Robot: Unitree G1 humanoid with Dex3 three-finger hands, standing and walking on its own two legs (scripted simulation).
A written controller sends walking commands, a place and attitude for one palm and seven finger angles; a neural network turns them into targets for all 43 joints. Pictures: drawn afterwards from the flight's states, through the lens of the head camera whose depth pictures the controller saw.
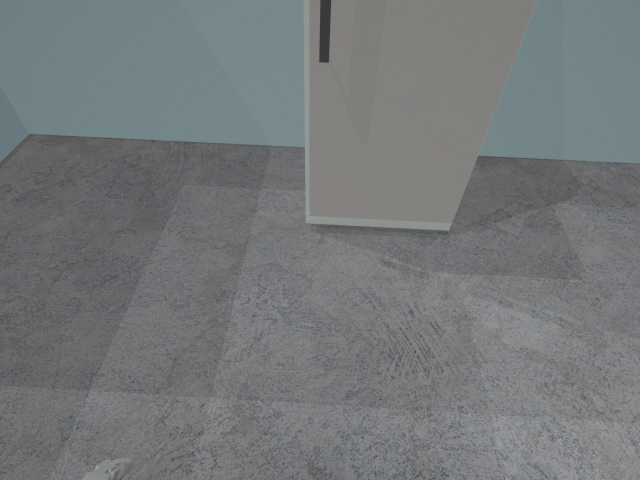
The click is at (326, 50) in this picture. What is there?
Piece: fridge door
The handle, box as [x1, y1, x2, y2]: [319, 0, 330, 62]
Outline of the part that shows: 320,0 319,61 328,62 330,0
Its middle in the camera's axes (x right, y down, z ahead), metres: +0.01 -0.70 +0.95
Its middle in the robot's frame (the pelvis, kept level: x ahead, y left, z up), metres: +1.21 +0.04 +0.25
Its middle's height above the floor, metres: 1.02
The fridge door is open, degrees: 0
